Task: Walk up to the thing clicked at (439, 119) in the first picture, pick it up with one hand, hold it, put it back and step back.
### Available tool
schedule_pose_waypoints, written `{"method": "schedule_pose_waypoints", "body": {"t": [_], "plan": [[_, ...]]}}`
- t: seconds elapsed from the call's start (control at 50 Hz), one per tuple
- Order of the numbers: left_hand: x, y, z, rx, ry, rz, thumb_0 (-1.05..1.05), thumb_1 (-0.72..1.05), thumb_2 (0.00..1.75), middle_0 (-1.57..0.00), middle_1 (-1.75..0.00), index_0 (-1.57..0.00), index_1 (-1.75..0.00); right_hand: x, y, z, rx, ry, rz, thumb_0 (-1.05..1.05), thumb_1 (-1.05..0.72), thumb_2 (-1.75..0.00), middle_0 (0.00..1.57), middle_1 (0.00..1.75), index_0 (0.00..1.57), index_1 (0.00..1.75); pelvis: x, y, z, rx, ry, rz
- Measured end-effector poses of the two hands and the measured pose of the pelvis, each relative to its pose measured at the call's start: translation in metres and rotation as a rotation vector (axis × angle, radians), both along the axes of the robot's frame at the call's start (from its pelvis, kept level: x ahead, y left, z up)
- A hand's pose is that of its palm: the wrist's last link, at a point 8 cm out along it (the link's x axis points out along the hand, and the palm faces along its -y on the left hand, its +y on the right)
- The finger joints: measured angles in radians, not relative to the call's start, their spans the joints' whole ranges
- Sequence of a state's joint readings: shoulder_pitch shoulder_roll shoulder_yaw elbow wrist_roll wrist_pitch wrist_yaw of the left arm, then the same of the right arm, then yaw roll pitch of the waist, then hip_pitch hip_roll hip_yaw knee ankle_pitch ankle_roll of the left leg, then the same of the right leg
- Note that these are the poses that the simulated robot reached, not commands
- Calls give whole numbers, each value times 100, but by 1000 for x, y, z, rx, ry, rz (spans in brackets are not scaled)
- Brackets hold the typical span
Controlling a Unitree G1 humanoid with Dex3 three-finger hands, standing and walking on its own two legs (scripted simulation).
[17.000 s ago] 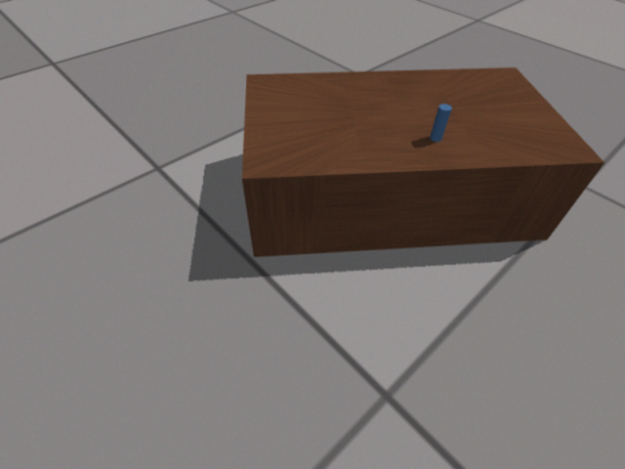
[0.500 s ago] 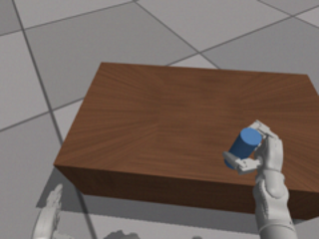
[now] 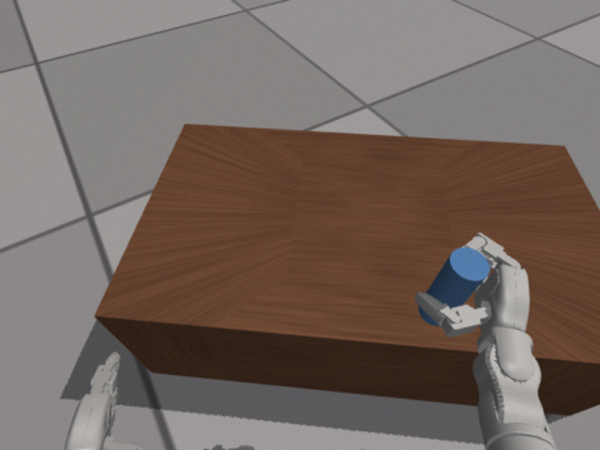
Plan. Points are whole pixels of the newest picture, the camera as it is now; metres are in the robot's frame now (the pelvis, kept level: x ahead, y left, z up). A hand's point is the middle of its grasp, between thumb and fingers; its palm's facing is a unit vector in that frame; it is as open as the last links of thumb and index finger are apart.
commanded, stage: hold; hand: right
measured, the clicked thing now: (450, 290) +0.32 -0.17 +0.05
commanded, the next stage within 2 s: crouch in 1.96 s
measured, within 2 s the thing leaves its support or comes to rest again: neither
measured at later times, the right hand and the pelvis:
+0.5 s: hand (446, 280) +0.34 -0.17 +0.05, palm faces +0.16 +0.99 +0.02, open 8.5 cm; pelvis +0.00 +0.00 +0.00, yaw +0 degrees
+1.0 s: hand (446, 283) +0.33 -0.17 +0.05, palm faces +0.18 +0.98 +0.02, open 8.5 cm; pelvis -0.01 +0.01 +0.00, yaw +0 degrees
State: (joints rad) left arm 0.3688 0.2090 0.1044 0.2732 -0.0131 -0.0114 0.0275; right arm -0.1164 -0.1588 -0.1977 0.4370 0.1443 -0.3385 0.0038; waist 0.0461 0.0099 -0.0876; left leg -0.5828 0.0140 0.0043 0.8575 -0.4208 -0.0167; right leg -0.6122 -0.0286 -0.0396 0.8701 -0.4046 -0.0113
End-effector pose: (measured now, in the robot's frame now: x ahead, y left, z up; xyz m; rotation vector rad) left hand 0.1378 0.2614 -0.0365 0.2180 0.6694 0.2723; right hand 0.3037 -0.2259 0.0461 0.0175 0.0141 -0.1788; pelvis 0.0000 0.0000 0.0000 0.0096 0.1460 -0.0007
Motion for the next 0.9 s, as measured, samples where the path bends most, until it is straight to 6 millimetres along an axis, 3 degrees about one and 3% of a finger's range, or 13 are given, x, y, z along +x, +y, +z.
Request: {"method": "schedule_pose_waypoints", "body": {"t": [0.16, 0.3, 0.46, 0.7, 0.9], "plan": [[2, -4, 2, -6, -6, -10, -1, -52, 4, -5, -6, -6, -4, 3, 10, 3, -4, -7, 30, -3, 47, -108, 97, 139, 99, 141, 2, 0, 1, 0, -4, 1], [3, -3, 2, -16, -10, -4, -1, -53, 4, -5, -6, -6, -5, 5, 3, 9, -6, -16, -2, -3, 47, -108, 97, 140, 99, 141, 2, 1, 3, -1, -13, 1], [1, -5, 1, -19, -7, -18, -1, -53, 4, -5, -5, -6, -4, 5, 6, 1, -2, 14, 18, -3, 46, -108, 97, 139, 98, 140, 0, 2, 3, -2, -7, 2], [-1, 2, 3, -5, -14, -7, -1, -53, 5, -5, -6, -6, -5, 2, 4, 8, -7, -16, -3, -3, 46, -108, 97, 139, 98, 140, -2, 4, 3, -3, -19, 0], [-6, -5, 0, -27, -14, -28, -1, -53, 4, -5, -5, -6, -4, -1, 14, -1, 4, 17, 32, -3, 45, -107, 96, 138, 98, 139, -5, 5, 2, -4, -11, 1]]}}
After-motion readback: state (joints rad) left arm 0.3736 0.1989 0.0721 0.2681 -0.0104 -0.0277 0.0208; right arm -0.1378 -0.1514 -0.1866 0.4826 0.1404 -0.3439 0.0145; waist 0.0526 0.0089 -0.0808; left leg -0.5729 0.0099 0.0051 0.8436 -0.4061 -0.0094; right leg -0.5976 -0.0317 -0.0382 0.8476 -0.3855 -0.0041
